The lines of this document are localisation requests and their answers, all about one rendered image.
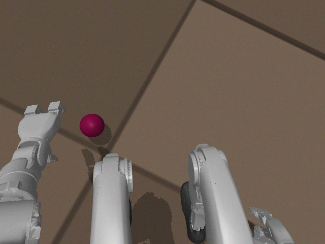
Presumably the ball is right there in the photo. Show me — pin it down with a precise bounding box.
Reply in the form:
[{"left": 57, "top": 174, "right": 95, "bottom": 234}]
[{"left": 80, "top": 114, "right": 105, "bottom": 137}]

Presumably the left robot arm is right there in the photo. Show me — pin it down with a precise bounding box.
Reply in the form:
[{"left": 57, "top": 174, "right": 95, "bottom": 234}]
[{"left": 0, "top": 137, "right": 50, "bottom": 244}]

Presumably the left robot hand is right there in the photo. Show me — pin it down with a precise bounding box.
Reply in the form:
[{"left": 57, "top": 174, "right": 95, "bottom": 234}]
[{"left": 18, "top": 101, "right": 67, "bottom": 163}]

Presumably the right robot foot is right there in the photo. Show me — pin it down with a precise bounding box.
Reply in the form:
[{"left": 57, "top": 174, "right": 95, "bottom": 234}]
[{"left": 180, "top": 181, "right": 206, "bottom": 244}]

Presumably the right robot hand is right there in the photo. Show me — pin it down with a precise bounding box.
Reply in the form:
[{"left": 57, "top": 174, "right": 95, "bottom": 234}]
[{"left": 249, "top": 207, "right": 295, "bottom": 244}]

